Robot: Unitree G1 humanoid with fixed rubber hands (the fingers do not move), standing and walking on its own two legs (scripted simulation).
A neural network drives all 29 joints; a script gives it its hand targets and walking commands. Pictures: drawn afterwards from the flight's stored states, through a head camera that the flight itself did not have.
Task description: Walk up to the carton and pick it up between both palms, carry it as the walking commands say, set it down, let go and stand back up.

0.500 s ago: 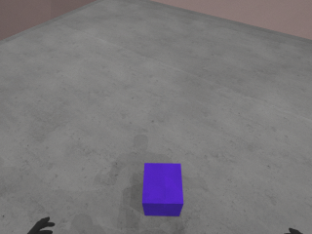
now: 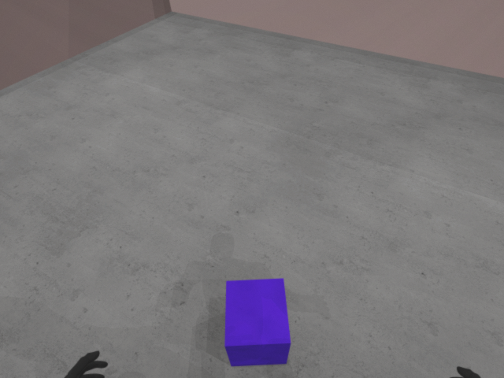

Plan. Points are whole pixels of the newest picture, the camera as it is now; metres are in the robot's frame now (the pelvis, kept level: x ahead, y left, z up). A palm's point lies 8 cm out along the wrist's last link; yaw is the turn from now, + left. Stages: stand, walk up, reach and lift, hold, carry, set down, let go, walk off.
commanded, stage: walk up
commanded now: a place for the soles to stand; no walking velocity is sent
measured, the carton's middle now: (256, 323) +0.44 +0.02 -0.64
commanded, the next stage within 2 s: reach and lift in 0.58 s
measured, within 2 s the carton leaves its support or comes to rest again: neither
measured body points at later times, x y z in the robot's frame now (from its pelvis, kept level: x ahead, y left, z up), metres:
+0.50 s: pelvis +0.02 +0.01 +0.01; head +0.03 +0.01 +0.46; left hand +0.14 +0.33 -0.10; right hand +0.14 -0.32 -0.10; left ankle +0.01 +0.14 -0.74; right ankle +0.02 -0.12 -0.73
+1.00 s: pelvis +0.01 +0.01 -0.03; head +0.12 +0.03 +0.41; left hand +0.23 +0.29 -0.12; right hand +0.23 -0.29 -0.11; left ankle +0.01 +0.14 -0.73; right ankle +0.02 -0.12 -0.73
